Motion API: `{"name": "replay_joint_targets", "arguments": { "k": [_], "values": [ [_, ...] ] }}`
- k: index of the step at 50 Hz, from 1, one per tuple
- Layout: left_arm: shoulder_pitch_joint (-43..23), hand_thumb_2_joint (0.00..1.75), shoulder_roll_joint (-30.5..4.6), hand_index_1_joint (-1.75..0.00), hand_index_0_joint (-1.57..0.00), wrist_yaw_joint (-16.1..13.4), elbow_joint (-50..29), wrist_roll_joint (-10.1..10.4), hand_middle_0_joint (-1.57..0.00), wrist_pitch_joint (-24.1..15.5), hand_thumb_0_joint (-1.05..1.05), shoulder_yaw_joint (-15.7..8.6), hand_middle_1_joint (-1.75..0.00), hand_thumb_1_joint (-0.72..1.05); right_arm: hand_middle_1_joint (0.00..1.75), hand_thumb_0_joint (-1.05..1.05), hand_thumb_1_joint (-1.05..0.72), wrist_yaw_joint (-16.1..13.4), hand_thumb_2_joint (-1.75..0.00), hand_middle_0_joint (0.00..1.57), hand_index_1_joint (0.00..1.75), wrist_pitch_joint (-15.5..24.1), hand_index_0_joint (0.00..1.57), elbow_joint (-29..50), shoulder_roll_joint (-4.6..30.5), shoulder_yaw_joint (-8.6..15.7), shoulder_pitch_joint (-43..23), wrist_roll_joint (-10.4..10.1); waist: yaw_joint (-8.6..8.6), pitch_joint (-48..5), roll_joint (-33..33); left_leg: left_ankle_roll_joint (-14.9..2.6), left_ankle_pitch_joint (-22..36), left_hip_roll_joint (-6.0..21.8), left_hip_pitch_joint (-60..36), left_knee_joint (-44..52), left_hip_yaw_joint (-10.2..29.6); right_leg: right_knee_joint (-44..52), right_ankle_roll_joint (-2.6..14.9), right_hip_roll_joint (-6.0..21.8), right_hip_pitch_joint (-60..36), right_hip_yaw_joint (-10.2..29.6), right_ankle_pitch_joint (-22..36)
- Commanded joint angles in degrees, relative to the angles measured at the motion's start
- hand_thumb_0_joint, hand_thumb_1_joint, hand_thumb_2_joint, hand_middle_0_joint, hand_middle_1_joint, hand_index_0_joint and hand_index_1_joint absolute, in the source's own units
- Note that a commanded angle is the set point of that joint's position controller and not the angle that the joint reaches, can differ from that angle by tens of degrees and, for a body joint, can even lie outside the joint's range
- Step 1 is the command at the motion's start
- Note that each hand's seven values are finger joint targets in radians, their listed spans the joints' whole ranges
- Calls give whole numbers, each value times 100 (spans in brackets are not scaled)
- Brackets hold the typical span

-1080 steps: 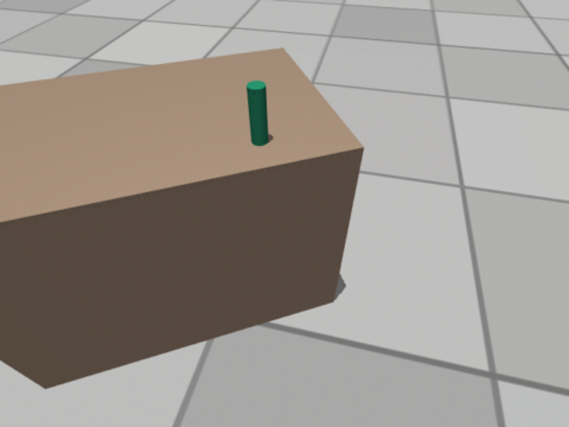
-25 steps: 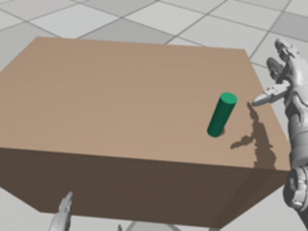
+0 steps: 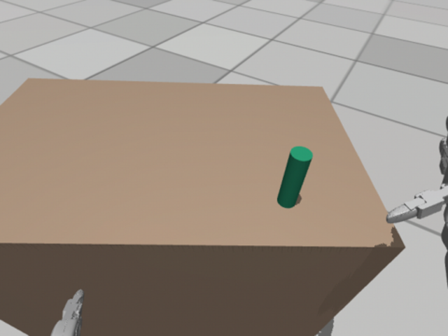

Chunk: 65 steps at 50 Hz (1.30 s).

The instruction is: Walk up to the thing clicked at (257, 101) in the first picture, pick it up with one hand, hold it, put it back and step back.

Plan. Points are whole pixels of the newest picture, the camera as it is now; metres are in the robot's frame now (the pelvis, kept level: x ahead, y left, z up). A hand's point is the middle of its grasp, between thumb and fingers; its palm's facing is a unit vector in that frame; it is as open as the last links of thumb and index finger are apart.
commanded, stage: sink last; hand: right
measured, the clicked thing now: (293, 179) +0.44 -0.13 +0.06
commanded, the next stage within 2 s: home in 0.74 s
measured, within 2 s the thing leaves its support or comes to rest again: neither
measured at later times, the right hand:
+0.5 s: hand (447, 315) +0.15 -0.24 +0.14, palm faces +0.37 +0.84 -0.40, open 17.6 cm
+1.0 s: hand (428, 318) +0.15 -0.22 +0.13, palm faces +0.32 +0.86 -0.40, open 17.5 cm
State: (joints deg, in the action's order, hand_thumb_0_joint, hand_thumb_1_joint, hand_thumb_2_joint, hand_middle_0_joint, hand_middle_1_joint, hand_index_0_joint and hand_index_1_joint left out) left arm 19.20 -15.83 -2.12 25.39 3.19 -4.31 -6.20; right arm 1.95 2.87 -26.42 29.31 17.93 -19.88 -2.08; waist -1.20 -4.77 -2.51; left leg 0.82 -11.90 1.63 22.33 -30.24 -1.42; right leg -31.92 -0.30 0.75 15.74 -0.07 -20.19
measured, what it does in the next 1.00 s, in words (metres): stands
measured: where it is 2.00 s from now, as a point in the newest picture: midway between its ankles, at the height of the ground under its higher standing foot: outside the picture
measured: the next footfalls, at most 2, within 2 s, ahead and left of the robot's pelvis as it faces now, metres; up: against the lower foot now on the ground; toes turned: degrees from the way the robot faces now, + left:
none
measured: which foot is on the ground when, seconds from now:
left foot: down 0.00-1.00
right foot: down 0.00-1.00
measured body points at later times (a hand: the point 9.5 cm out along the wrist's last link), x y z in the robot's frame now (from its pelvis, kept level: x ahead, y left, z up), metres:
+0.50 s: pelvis -0.01 +0.01 +0.00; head -0.03 +0.03 +0.45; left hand +0.16 +0.27 -0.07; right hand +0.12 -0.28 +0.17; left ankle +0.04 +0.13 -0.73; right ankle -0.04 -0.12 -0.73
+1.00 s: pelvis -0.03 +0.02 +0.01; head -0.04 +0.04 +0.46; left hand +0.15 +0.27 -0.07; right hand +0.13 -0.26 +0.15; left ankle +0.04 +0.13 -0.73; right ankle -0.04 -0.12 -0.73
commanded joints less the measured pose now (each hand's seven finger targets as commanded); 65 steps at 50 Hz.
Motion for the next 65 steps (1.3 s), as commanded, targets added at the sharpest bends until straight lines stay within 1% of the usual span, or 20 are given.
{"name": "replay_joint_targets", "arguments": {
  "k": [1, 5, 7, 9, 13, 18, 24, 30, 32, 34, 35, 39, 41, 42, 44, 47, 51, 54, 58, 65],
  "values": [
    [-349, 8, -493, -6, -4, 36, -504, 3, -5, -122, 0, -235, -5, -55, 6, 0, 61, -136, -4, 5, 6, 513, 5, 3463, 1415, 548, -569, -168, -162, -1121, -543, -290, 1214, -170, -1351, 230, -306, 603, -66, -4, -186, -112, 2338],
    [-713, 8, -652, -6, -4, -91, -788, -40, -5, -90, 0, -346, -5, -55, 6, 0, 61, -371, -4, 5, 6, 697, 5, 4954, 1196, 854, 820, -238, -208, -1090, -174, -221, 1411, -103, -1770, 299, -281, 641, 3, -53, -288, -112, 2275],
    [-774, 8, -904, -5, -4, -212, -915, -74, -5, -83, 0, -630, -5, -55, 6, 0, 61, -485, -4, 5, 6, 750, 5, 5146, 1162, 1077, 1443, -224, -178, -975, 10, -184, 1341, -82, -1806, 346, -279, 678, 30, -65, -360, -90, 2137],
    [-698, 8, -608, -6, -4, -223, -926, -90, -5, -73, 0, -425, -5, -54, 6, 0, 61, -467, -4, 5, 6, 768, 5, 5107, 481, 718, 2175, -239, -93, -431, 205, -130, 999, -69, -1630, 464, -309, 761, 71, -73, -275, -101, 1712],
    [-307, 5, -448, -5, -5, -172, -780, -68, -5, -61, 0, -450, -5, -52, 6, 0, 61, -361, -4, 5, 6, 873, 5, 5315, -93, 413, 3504, -238, -62, 127, 293, -107, 660, -64, -1434, 588, -374, 935, 98, -85, -289, -131, 1407],
    [-383, 5, -393, -5, -6, -48, -700, -46, -5, -185, 0, -507, -5, -52, 6, 0, 58, -282, -5, 5, 6, 1136, 5, 6306, -53, 509, 4303, -272, -151, 314, 111, -101, 589, -44, -1474, 631, -414, 1037, 102, -128, -230, -115, 1339],
    [-733, 6, -575, -6, -5, -183, -347, -152, -5, -401, 0, -808, -5, -53, 6, 0, 56, -398, -5, 5, 6, 1277, 5, 5883, 42, 693, 4111, -189, 15, 625, 29, -77, -289, 17, -1199, 817, -343, 1169, 162, -176, -150, -72, 349],
    [-698, 7, -137, -6, -5, -118, 3, -197, -5, -573, 0, -419, -5, -54, 6, 0, 56, -366, -6, 5, 6, 1496, 5, 5494, -76, 626, 4535, -129, -226, 431, 77, -63, -179, 65, -1482, 839, -324, 1108, 146, -244, -112, -134, 557],
    [-852, 7, -483, -6, -5, -141, -109, -216, -5, -627, 0, -648, -5, -55, 6, 0, 57, -366, -6, 5, 6, 1547, 5, 5490, -22, 618, 4428, -126, -178, 364, 181, -72, -68, 20, -1520, 833, -361, 1172, 137, -211, -164, -79, 641],
    [-1114, 8, -285, -6, -5, -80, -327, -219, -5, -706, 0, -357, -6, -55, 6, 0, 55, -348, -6, 5, 6, 1638, 5, 5850, -222, 360, 4329, -127, -241, 314, 5, -105, -98, 6, -1589, 818, -371, 1207, 99, -193, -158, -74, 646],
    [-1103, 9, -512, -7, -5, -115, -362, -230, -6, -725, 0, -583, -6, -55, 6, 0, 54, -367, -6, 5, 6, 1647, 5, 5601, -203, 376, 4512, -95, -192, 191, 220, -110, 6, -17, -1661, 800, -389, 1209, 92, -162, -263, -56, 777],
    [-1074, 10, -643, -7, -4, -140, -473, -231, -5, -783, 0, -673, -6, -56, 6, 0, 54, -379, -7, 5, 6, 1718, 5, 5679, -95, 474, 4320, -112, -167, 392, 347, -86, -173, -27, -1612, 907, -403, 1283, 130, -164, -237, -39, 579],
    [-714, 11, -278, -8, -4, -76, 79, -219, -5, -702, 0, -486, -6, -57, 6, 0, 55, -350, -6, 5, 6, 1732, 5, 5347, -165, 454, 4600, -100, -238, 720, 167, -83, -348, 13, -1562, 1004, -361, 1316, 139, -221, -165, -121, 419],
    [-786, 11, -445, -8, -4, -99, -73, -212, -5, -727, 0, -672, -6, -57, 6, 0, 55, -338, -7, 5, 6, 1746, 5, 5280, -110, 543, 4584, -114, -189, 583, 294, -71, -306, 0, -1604, 1012, -378, 1315, 150, -197, -227, -103, 471],
    [-810, 27, -505, -16, -12, -66, -196, -204, -11, -741, 0, -685, -16, -41, 5, 0, 55, -322, -6, 5, 5, 1800, 5, 5387, -60, 585, 4533, -138, -194, 596, 294, -77, -158, -21, -1653, 1007, -398, 1355, 145, -187, -229, -97, 602],
    [-1009, 46, 149, -17, -12, 35, -246, -145, -12, -713, 0, -50, -17, -17, 5, 0, 58, -254, -4, 5, 5, 1807, 5, 5074, -521, 92, 4766, -128, -240, 794, 315, -73, -231, -11, -1636, 1085, -378, 1360, 145, -206, -159, -153, 594],
    [-1391, 49, 433, -18, -13, 67, -123, -166, -13, -708, 0, 439, -18, 15, 5, 0, 59, -224, -4, 5, 5, 1818, 5, 4770, -672, -222, 4723, -93, -283, 773, 286, -50, -511, 47, -1640, 1183, -287, 1376, 164, -249, -102, -205, 391],
    [-1248, 54, -187, -20, -14, -15, 133, -211, -14, -680, 0, -48, -20, 27, 5, 0, 59, -228, -4, 5, 5, 1715, 5, 4220, -726, -427, 5011, -50, -93, 619, 164, -68, -277, -12, -1558, 1084, -350, 1406, 147, -208, -222, -161, 477],
    [-1219, 63, -440, -22, -15, -97, 189, -260, -15, -698, 0, -294, -22, 42, 5, 0, 55, -256, -6, 5, 5, 1607, 5, 3766, -688, -524, 4608, 32, 108, 378, 351, -27, 75, 12, -1500, 1048, -356, 1309, 164, -222, -470, -150, 714],
    [-1489, 82, 96, -27, -19, -199, 456, -259, -19, -668, 0, 301, -27, 76, 5, 0, 56, -323, -5, 5, 5, 1234, 5, 2035, -1145, -1323, 3844, 175, 216, 270, 498, -33, 403, 7, -1438, 946, -325, 1226, 147, -183, -451, -104, 967]
  ]
}}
